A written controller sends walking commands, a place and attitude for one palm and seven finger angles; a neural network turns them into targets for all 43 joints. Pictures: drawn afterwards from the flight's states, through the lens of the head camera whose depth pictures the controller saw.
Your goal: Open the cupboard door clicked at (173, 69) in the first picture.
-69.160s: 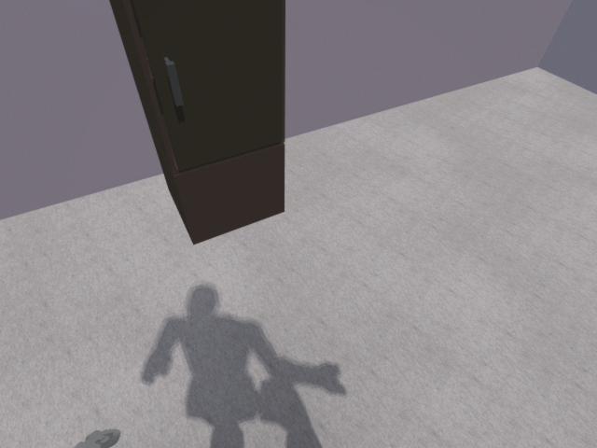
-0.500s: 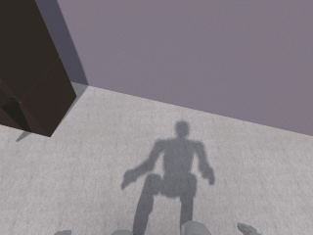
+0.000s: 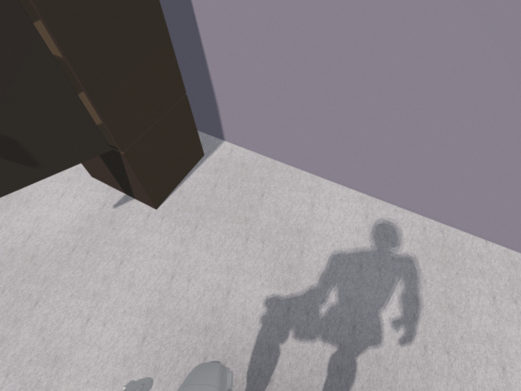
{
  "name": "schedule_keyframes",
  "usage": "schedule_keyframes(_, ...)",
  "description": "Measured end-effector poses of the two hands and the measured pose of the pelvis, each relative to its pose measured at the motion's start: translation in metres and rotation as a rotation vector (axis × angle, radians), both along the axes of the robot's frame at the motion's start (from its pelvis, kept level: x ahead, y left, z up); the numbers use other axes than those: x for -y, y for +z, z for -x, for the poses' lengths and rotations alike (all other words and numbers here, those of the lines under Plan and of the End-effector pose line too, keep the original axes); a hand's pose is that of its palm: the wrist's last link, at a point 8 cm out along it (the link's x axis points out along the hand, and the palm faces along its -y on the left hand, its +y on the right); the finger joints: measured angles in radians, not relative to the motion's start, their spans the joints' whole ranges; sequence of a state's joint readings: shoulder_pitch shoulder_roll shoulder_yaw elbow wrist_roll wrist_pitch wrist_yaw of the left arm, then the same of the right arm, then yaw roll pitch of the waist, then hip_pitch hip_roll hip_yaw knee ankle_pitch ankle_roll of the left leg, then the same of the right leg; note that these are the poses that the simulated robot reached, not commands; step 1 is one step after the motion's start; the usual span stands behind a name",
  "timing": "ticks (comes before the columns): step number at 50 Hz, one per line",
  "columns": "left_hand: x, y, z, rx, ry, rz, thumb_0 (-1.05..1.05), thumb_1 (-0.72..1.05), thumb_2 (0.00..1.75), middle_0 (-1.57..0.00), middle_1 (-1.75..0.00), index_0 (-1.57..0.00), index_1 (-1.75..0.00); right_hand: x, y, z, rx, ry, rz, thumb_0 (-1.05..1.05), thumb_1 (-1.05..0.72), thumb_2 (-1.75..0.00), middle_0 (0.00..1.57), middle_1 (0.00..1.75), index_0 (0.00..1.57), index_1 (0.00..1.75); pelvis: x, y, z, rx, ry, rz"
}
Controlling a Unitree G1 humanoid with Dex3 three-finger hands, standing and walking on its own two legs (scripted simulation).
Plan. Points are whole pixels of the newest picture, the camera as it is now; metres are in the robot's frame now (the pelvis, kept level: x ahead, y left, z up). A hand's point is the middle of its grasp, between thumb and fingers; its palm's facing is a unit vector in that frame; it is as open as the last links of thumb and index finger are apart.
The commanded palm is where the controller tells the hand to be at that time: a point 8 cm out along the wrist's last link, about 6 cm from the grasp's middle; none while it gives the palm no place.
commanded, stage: turn to face it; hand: left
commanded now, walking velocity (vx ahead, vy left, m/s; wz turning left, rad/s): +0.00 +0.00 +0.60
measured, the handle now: out of the picture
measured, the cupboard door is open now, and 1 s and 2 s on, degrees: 61 61 61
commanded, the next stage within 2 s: take the last steps up to it in 0.78 s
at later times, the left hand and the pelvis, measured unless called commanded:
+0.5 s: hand out of the picture +0.06 +0.25 -0.16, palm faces +0.28 -0.92 -0.27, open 7.4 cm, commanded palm none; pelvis +0.02 +0.01 -0.01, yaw +16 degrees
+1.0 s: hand out of the picture -0.04 +0.15 -0.17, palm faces +0.54 -0.81 -0.23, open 7.3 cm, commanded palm none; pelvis +0.04 -0.02 +0.00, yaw +30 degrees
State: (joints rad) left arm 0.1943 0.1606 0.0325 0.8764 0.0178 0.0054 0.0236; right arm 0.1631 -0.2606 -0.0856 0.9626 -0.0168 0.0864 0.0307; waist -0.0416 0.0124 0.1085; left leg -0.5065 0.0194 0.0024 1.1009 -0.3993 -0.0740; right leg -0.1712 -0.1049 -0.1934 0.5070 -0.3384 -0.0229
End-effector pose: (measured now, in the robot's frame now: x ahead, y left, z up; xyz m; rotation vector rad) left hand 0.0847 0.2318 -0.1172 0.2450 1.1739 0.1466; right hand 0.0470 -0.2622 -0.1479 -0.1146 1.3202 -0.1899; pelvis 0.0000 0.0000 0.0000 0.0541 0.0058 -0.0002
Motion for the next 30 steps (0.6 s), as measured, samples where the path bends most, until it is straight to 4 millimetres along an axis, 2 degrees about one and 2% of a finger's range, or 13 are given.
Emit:
schedule_keyframes(5,-0.019,-0.011,0.035,-0.035,0.106,0.005,0.0,0.92,0.9,-0.2,-0.3,-0.2,-0.3,-0.01,0.005,-0.05,0.036,0.124,0.023,0.01,-0.91,-0.9,0.2,0.3,0.2,0.3,-0.004,-0.004,-0.004,0.004,0.075,0.005)
schedule_keyframes(10,-0.048,-0.037,0.075,-0.099,0.212,0.02,0.01,0.91,0.9,-0.2,-0.3,-0.2,-0.3,-0.038,0.007,-0.109,0.148,0.249,0.058,0.01,-0.91,-0.9,0.2,0.3,0.2,0.3,-0.022,-0.021,-0.01,0.0,0.141,0.028)
schedule_keyframes(12,-0.06,-0.044,0.086,-0.133,0.244,0.019,0.01,0.91,0.9,-0.2,-0.3,-0.2,-0.3,-0.049,0.011,-0.124,0.194,0.28,0.069,0.01,-0.91,-0.9,0.2,0.3,0.2,0.3,-0.026,-0.025,-0.01,0.002,0.161,0.023)
schedule_keyframes(15,-0.069,-0.041,0.087,-0.138,0.28,0.013,0.01,0.91,0.9,-0.2,-0.3,-0.2,-0.3,-0.06,0.02,-0.131,0.21,0.318,0.078,0.01,-0.91,-0.9,0.2,0.3,0.2,0.3,-0.029,-0.019,-0.012,0.006,0.186,0.034)
schedule_keyframes(21,-0.07,-0.021,0.063,-0.039,0.303,0.011,0.01,0.91,0.9,-0.2,-0.3,-0.19,-0.29,-0.066,0.022,-0.126,0.156,0.364,0.063,0.01,-0.91,-0.9,0.2,0.3,0.2,0.3,-0.025,-0.007,-0.014,0.004,0.24,0.054)
schedule_keyframes(25,-0.06,-0.012,0.047,0.009,0.31,-0.001,0.01,0.91,0.9,-0.2,-0.3,-0.19,-0.29,-0.06,0.014,-0.121,0.112,0.377,0.033,0.01,-0.91,-0.9,0.2,0.3,0.2,0.3,-0.014,-0.006,-0.019,-0.001,0.276,0.052)
schedule_keyframes(30,-0.035,-0.009,0.035,0.056,0.326,-0.028,0.01,0.91,0.9,-0.2,-0.3,-0.19,-0.3,-0.04,-0.009,-0.122,0.066,0.382,-0.008,0.01,-0.91,-0.9,0.2,0.3,0.2,0.3,0.011,-0.015,-0.029,-0.008,0.325,0.032)
